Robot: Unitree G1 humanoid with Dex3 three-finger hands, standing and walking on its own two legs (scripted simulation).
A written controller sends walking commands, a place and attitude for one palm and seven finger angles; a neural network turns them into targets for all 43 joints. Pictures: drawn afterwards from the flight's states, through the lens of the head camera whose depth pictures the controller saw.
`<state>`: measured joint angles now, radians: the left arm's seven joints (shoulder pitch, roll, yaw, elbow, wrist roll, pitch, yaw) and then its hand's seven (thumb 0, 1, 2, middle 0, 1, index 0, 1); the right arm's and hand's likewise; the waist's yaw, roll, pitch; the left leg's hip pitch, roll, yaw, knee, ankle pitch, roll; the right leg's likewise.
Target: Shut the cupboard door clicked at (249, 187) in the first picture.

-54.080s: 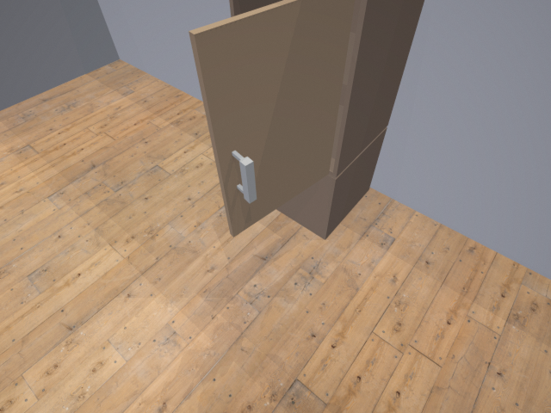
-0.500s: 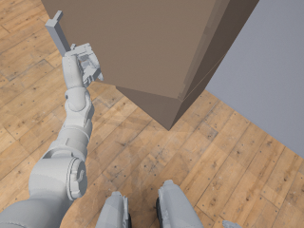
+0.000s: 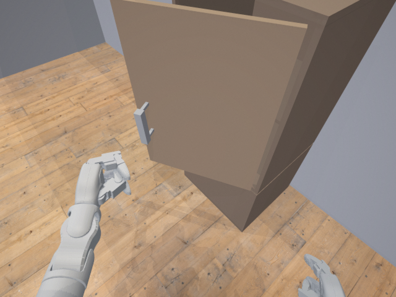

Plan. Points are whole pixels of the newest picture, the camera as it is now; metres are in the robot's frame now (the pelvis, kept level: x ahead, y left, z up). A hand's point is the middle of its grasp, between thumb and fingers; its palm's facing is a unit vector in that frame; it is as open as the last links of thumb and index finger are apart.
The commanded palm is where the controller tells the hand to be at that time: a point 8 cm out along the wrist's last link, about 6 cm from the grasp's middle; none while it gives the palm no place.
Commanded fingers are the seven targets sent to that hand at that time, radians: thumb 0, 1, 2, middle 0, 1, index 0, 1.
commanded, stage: draw the hand back to the body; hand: left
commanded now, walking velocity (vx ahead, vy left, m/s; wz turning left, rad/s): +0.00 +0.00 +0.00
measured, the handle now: (145, 123) +0.62 +0.19 -0.06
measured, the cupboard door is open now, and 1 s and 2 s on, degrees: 29 29 29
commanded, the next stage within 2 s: step back with the hand held close in 0.96 s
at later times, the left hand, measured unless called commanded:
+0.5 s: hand (10, 203) +0.22 +0.26 +0.18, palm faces +0.43 -0.82 -0.39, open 5.4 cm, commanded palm +0.17 +0.30 +0.20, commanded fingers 0.00 0.90 0.90 -0.28 -0.39 -0.28 -0.39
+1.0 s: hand out of the picture +0.19 +0.26 +0.21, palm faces +0.48 -0.77 -0.41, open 7.4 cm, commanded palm +0.14 +0.29 +0.21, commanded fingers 0.00 0.90 0.90 -0.20 -0.30 -0.20 -0.30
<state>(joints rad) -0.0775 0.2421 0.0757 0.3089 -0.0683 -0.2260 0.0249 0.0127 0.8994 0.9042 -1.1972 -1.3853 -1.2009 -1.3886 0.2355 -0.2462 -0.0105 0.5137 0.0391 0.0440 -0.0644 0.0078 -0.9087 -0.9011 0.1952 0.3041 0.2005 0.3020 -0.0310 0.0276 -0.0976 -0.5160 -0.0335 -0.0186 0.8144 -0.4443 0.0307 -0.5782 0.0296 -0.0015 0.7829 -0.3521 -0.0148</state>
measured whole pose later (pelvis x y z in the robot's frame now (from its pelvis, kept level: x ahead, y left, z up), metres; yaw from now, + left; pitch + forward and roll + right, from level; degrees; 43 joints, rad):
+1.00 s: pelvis +0.01 -0.01 +0.03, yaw +1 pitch -4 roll +0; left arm 0.46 0.36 0.34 -0.39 -0.05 -0.11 0.13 0.01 0.89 0.90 -0.22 -0.31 -0.22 -0.31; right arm 0.22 -0.22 0.02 0.65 0.01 -0.13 -0.10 0.01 -0.91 -0.90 0.20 0.30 0.20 0.30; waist 0.06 0.07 -0.01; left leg -0.09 -0.03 -0.04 0.45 -0.30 0.02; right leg -0.15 0.03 -0.01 0.45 -0.23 -0.02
